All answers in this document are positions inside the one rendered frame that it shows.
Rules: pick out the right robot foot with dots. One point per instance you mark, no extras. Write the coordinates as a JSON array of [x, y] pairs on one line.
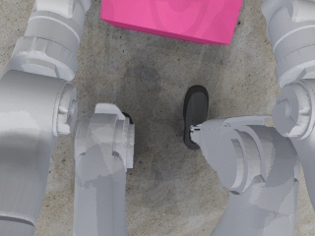
[[195, 112]]

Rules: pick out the right robot upper arm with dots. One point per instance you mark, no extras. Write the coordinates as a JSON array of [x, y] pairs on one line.
[[294, 117]]

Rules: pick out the robot left forearm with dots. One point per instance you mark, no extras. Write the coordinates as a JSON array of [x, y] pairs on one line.
[[51, 40]]

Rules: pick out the right robot thigh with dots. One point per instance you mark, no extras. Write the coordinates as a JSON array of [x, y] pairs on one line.
[[255, 163]]

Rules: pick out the robot right forearm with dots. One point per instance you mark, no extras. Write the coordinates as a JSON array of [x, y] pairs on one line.
[[291, 31]]

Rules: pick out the left robot upper arm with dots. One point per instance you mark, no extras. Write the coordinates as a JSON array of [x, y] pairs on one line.
[[34, 110]]

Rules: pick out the carton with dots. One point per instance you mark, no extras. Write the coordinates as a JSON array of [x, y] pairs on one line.
[[200, 21]]

